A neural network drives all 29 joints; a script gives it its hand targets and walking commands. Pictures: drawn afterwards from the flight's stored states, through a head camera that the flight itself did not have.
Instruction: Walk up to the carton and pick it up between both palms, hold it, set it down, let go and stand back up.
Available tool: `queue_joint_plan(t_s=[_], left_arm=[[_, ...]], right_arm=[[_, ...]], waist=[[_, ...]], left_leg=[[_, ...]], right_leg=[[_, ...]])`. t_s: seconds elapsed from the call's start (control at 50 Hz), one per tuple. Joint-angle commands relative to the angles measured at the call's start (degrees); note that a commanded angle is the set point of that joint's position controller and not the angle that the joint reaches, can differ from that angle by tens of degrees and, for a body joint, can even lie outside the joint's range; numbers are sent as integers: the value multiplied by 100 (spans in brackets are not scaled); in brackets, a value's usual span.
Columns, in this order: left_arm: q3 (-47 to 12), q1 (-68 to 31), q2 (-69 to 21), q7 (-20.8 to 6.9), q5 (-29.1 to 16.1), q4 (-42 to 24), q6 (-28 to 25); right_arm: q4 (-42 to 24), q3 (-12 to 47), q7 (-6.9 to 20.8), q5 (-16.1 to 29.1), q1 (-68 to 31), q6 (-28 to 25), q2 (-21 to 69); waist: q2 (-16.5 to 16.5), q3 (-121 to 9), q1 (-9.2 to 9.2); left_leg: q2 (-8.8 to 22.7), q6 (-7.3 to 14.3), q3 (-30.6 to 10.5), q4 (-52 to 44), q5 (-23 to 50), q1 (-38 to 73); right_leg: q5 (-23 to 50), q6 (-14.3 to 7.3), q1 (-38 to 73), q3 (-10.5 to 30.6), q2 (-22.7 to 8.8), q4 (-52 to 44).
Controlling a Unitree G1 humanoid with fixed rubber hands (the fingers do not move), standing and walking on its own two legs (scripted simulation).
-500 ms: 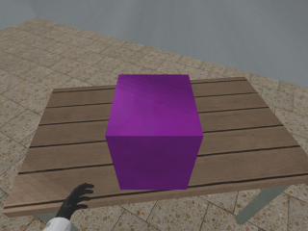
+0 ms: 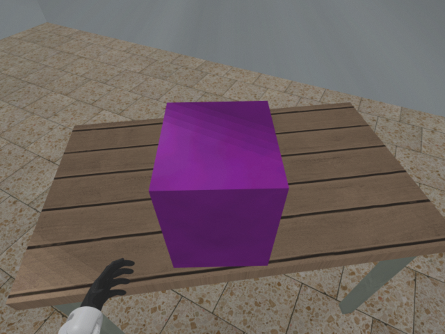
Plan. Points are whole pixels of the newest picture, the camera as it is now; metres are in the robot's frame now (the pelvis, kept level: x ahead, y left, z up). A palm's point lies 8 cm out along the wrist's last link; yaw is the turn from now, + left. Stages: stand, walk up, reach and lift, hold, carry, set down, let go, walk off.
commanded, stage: stand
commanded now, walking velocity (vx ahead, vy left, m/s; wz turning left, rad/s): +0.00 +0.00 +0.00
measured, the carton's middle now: (219, 187) +0.41 +0.03 +0.02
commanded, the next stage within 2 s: none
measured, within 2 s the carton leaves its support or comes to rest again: neither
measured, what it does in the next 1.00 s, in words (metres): stands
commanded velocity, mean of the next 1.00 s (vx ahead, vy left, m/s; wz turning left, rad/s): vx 0.00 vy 0.00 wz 0.00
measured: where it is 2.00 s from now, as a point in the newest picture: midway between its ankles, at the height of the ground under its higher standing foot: outside the picture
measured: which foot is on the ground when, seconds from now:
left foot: down 0.00-1.00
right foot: down 0.00-1.00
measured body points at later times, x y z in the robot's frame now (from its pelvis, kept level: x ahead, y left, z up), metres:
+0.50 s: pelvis +0.00 -0.01 +0.00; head -0.01 -0.01 +0.45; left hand +0.21 +0.25 -0.04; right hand +0.08 -0.30 -0.12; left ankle +0.06 +0.15 -0.74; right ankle -0.01 -0.11 -0.74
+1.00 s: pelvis +0.01 -0.01 +0.00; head -0.01 -0.01 +0.45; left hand +0.21 +0.25 -0.04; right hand +0.08 -0.31 -0.12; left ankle +0.06 +0.15 -0.74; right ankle -0.01 -0.11 -0.74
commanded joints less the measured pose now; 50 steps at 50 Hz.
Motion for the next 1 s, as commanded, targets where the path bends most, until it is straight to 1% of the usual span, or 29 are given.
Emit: queue_joint_plan(t_s=[0.0,0.06,0.14,0.2,0.22,0.28,0.3,0.32,0.36,0.38,0.4,0.44,0.48,0.5,0.52,0.54,0.56,0.58,0.6,0.64,0.68,0.72,0.76,0.82,0.86,0.9,0.92,0.96,0.98], left_arm=[[523,322,1364,228,88,292,324],[489,219,1271,221,89,328,356],[519,197,1395,226,75,338,347],[526,112,1277,219,101,370,361],[518,93,1322,239,97,404,354],[508,314,1252,236,52,443,364],[510,165,1323,242,73,478,370],[521,345,1280,252,61,497,385],[530,202,1346,257,39,473,391],[525,279,1309,255,50,454,382],[528,146,1334,250,62,469,386],[540,132,1306,236,87,417,383],[542,210,1289,236,49,488,362],[510,152,1261,246,84,530,371],[530,201,1297,249,51,469,356],[532,237,1336,260,72,530,364],[552,152,1305,259,62,499,389],[539,238,1311,260,63,525,391],[540,186,1323,268,37,571,399],[523,142,1233,248,36,502,392],[556,139,1352,257,71,592,406],[564,99,1281,272,58,580,420],[541,125,1212,259,66,591,425],[503,155,1209,230,39,583,401],[529,90,1198,245,36,587,420],[538,201,1231,254,27,624,412],[541,99,1228,264,42,681,435],[548,20,1202,254,75,655,449],[538,111,1215,241,46,608,416]], right_arm=[[-478,-322,-52,22,-316,-192,-1100],[-463,-338,-83,5,-411,-159,-1186],[-437,-283,-87,33,-341,-148,-1087],[-343,-337,-102,16,-332,-162,-1282],[-328,-323,-99,21,-219,-151,-1166],[-314,-294,-115,43,-269,-139,-1212],[-348,-316,-104,18,-415,-148,-1174],[-313,-320,-115,27,-287,-143,-1239],[-334,-272,-106,25,-332,-125,-1108],[-345,-280,-112,19,-372,-111,-1112],[-289,-280,-121,17,-269,-131,-1188],[-309,-304,-132,29,-443,-106,-1193],[-314,-293,-122,12,-368,-131,-1179],[-260,-262,-141,28,-307,-111,-1111],[-272,-270,-142,25,-355,-94,-1123],[-274,-272,-117,37,-322,-95,-1141],[-272,-274,-133,17,-406,-111,-1141],[-276,-279,-142,33,-418,-103,-1144],[-225,-277,-138,52,-341,-122,-1134],[-230,-261,-159,57,-279,-121,-1132],[-194,-278,-153,33,-300,-125,-1158],[-179,-264,-142,-12,-346,-98,-1129],[-234,-270,-162,7,-334,-95,-1140],[-265,-255,-158,37,-475,-87,-1154],[-213,-281,-162,32,-404,-109,-1206],[-166,-263,-168,55,-368,-101,-1132],[-160,-274,-171,47,-311,-112,-1160],[-131,-263,-168,25,-328,-119,-1089],[-133,-263,-168,23,-281,-106,-1219]], waist=[[-590,10,196],[-396,212,212],[-633,115,200],[-343,166,129],[-427,184,92],[-448,120,226],[-488,252,145],[-515,154,221],[-481,122,158],[-508,167,217],[-612,290,147],[-475,44,216],[-533,157,235],[-494,306,165],[-532,132,215],[-473,213,139],[-332,156,170],[-464,77,219],[-642,132,164],[-672,89,157],[-595,172,111],[-282,174,171],[-403,247,158],[-673,119,263],[-501,58,215],[-637,213,228],[-555,206,152],[-558,171,144],[-550,152,214]], left_leg=[[312,449,-404,-382,359,221],[280,428,-302,-300,459,127],[329,467,-372,-386,360,222],[321,498,-292,-342,400,215],[346,486,-305,-381,447,250],[373,476,-366,-410,431,232],[371,474,-388,-421,497,272],[360,458,-391,-353,608,210],[289,448,-296,-364,425,189],[309,467,-247,-405,393,277],[321,458,-337,-411,480,214],[356,411,-308,-376,473,327],[350,420,-347,-432,464,213],[340,494,-359,-429,514,208],[396,467,-339,-418,626,323],[360,501,-336,-380,576,256],[330,483,-310,-374,539,209],[342,448,-318,-408,576,258],[360,460,-324,-370,452,286],[384,444,-397,-383,616,376],[361,438,-317,-395,458,392],[357,447,-284,-403,550,255],[341,475,-292,-397,513,192],[389,488,-391,-501,396,255],[353,466,-310,-449,340,311],[419,504,-361,-476,445,265],[357,460,-287,-469,472,263],[368,483,-303,-457,453,275],[392,498,-352,-469,513,233]], right_leg=[[-127,-129,-464,485,-633,-813],[-133,-113,-592,550,-698,-855],[-323,-138,-615,557,-678,-938],[-155,-114,-645,578,-675,-938],[-157,-131,-636,577,-706,-871],[9,-114,-508,495,-680,-842],[117,-116,-634,528,-683,-874],[358,-94,-473,399,-653,-802],[141,-135,-549,600,-769,-893],[-70,-164,-656,596,-763,-947],[-8,-129,-650,516,-694,-939],[115,-100,-493,540,-737,-907],[236,-117,-470,473,-720,-866],[339,-136,-546,567,-733,-880],[514,-91,-466,494,-712,-841],[489,-95,-459,517,-705,-850],[511,-102,-435,524,-719,-863],[512,-90,-366,494,-734,-819],[529,-112,-515,562,-775,-897],[457,-83,-526,439,-689,-866],[217,-107,-594,518,-722,-954],[193,-96,-489,482,-705,-924],[155,-132,-518,480,-700,-925],[151,-136,-454,441,-699,-930],[-30,-142,-509,555,-752,-1010],[266,-127,-513,521,-747,-947],[272,-142,-531,518,-754,-978],[440,-118,-436,473,-734,-940],[315,-127,-426,480,-714,-915]])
